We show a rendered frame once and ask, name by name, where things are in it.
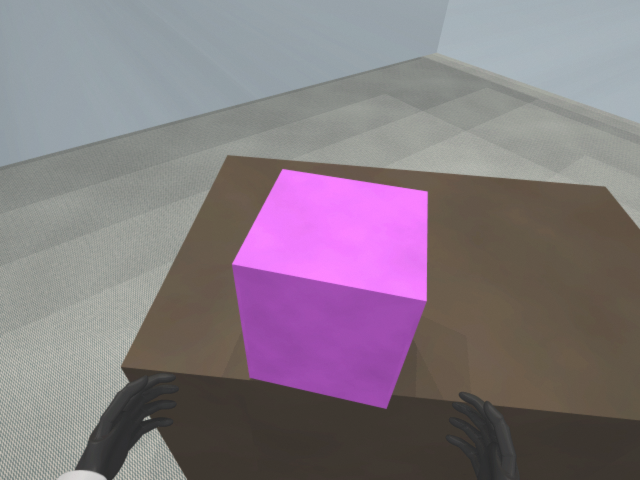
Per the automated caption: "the carton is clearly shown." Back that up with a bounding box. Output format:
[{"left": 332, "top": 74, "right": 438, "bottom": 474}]
[{"left": 232, "top": 169, "right": 428, "bottom": 409}]

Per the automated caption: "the robot right hand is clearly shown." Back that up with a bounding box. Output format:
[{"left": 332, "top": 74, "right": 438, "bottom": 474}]
[{"left": 446, "top": 392, "right": 520, "bottom": 480}]

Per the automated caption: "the robot left hand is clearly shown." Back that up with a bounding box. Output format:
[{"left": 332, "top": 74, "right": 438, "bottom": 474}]
[{"left": 75, "top": 373, "right": 179, "bottom": 480}]

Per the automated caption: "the pedestal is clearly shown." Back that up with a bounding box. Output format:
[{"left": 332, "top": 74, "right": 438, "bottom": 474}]
[{"left": 121, "top": 155, "right": 640, "bottom": 480}]

